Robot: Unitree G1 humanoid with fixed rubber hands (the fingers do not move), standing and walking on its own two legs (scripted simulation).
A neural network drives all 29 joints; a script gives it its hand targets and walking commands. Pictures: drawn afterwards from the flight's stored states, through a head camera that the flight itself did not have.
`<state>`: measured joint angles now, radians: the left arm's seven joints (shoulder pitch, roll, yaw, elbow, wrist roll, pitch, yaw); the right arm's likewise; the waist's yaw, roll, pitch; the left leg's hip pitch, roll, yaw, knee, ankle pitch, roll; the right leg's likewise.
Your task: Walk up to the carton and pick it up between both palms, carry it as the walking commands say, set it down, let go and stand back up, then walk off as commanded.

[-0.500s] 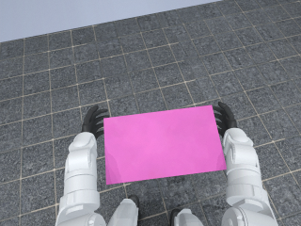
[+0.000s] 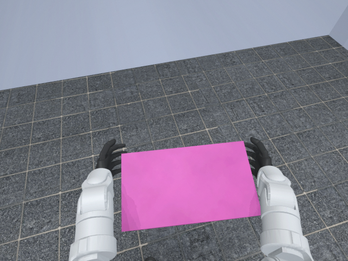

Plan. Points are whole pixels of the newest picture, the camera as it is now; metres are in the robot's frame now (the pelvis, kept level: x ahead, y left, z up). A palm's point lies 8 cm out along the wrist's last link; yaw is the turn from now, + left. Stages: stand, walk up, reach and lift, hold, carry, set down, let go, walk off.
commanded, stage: reach and lift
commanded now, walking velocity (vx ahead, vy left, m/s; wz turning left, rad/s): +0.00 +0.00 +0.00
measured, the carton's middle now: (185, 190) +0.31 +0.01 -0.08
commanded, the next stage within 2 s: hold in 1.80 s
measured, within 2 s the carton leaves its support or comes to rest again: neither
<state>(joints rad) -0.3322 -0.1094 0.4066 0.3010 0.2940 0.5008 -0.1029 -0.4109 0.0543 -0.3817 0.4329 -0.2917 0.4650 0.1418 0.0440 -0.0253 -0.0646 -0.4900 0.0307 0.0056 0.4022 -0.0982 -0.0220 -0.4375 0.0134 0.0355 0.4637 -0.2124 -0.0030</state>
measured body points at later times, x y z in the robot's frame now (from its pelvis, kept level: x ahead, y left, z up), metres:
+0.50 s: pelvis +0.02 +0.00 +0.01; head -0.01 +0.00 +0.46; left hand +0.31 +0.21 +0.05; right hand +0.34 -0.16 +0.05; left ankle +0.05 +0.14 -0.74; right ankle +0.00 -0.12 -0.74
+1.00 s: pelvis +0.02 +0.01 +0.01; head -0.01 +0.01 +0.46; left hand +0.32 +0.19 +0.06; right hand +0.33 -0.18 +0.06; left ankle +0.05 +0.14 -0.74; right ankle +0.00 -0.12 -0.74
